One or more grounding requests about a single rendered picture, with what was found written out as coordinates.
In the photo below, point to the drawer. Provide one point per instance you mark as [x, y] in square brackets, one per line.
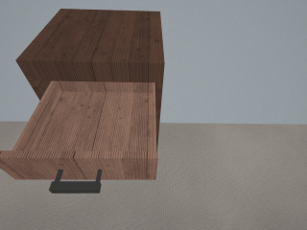
[81, 127]

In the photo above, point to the handle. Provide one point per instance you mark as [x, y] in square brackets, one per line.
[76, 187]

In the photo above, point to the cabinet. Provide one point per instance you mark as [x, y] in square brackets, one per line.
[100, 46]

